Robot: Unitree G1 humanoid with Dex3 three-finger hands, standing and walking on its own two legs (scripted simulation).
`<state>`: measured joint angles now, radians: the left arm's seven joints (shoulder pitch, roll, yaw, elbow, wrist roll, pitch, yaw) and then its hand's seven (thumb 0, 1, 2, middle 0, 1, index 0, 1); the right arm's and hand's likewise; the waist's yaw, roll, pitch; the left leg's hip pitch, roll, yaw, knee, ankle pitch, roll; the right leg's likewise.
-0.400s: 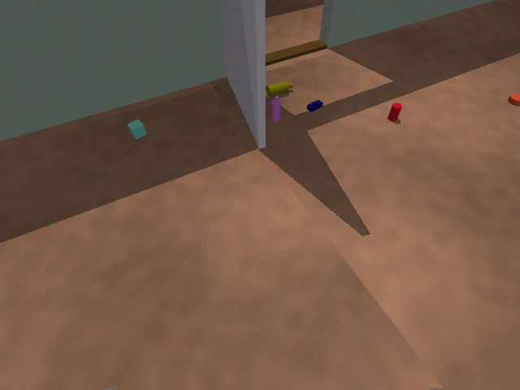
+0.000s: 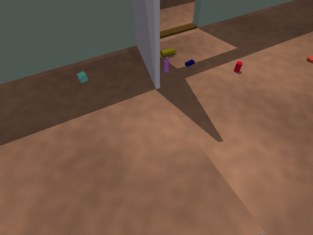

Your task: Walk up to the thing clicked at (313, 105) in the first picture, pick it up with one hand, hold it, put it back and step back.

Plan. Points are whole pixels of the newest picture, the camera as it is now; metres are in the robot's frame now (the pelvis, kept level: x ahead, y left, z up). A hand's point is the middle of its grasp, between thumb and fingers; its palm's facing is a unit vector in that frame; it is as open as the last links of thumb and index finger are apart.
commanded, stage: stand
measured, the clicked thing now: (189, 63) +1.80 -0.34 -0.77
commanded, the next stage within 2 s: walk up in 0.72 s
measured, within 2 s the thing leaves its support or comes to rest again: neither
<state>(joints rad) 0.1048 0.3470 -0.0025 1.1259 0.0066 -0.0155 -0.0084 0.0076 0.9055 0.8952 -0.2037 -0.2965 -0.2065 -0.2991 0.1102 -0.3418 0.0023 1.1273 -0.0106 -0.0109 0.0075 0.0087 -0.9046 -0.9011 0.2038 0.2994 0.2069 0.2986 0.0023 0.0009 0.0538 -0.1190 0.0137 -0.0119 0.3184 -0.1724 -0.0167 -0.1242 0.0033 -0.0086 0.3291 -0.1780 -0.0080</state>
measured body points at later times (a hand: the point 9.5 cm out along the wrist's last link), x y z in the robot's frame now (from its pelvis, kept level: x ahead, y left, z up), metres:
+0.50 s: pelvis +0.01 +0.00 +0.00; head +0.02 +0.00 +0.45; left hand +0.08 +0.30 -0.13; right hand +0.09 -0.30 -0.13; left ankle +0.00 +0.13 -0.75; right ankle +0.00 -0.11 -0.75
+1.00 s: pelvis -0.01 +0.06 -0.02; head +0.06 +0.06 +0.43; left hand +0.13 +0.35 -0.15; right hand +0.05 -0.30 -0.11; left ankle +0.03 +0.17 -0.75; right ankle +0.00 -0.11 -0.75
